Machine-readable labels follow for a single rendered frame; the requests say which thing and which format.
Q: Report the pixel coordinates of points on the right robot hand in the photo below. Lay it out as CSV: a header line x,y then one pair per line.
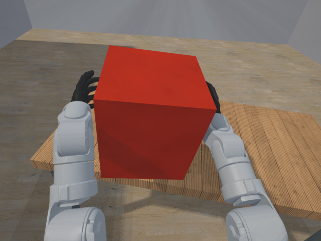
x,y
214,96

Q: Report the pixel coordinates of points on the robot left upper arm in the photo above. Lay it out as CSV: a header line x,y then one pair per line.
x,y
77,224

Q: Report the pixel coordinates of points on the left robot hand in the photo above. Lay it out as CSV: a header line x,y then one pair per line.
x,y
82,90

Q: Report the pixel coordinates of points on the robot right forearm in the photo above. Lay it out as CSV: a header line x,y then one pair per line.
x,y
239,183

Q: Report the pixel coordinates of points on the table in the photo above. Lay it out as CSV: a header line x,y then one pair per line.
x,y
284,149

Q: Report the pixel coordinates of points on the robot left forearm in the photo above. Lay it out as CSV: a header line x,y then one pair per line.
x,y
73,147

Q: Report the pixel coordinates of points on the robot right upper arm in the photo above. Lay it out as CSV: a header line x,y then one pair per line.
x,y
254,223

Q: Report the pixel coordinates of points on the carton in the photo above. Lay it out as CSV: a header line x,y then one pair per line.
x,y
152,111

